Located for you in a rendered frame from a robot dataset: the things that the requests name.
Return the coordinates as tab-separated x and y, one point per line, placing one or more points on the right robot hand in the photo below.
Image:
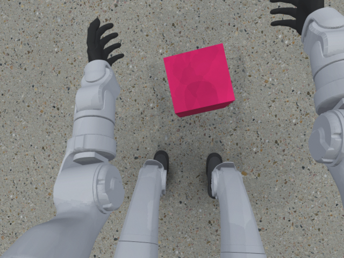
304	8

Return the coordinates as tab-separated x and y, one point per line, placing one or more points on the left robot foot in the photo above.
163	158

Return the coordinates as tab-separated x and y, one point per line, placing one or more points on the carton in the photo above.
199	80

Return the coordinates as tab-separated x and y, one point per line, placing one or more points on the right robot upper arm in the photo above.
326	145

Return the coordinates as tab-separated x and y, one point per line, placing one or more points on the right robot forearm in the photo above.
323	40

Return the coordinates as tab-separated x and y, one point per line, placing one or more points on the left robot hand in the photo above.
96	45

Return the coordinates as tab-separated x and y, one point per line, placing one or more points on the robot right shin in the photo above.
226	165

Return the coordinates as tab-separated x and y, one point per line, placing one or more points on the left robot forearm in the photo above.
94	118

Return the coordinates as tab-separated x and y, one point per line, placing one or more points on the left robot upper arm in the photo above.
84	198

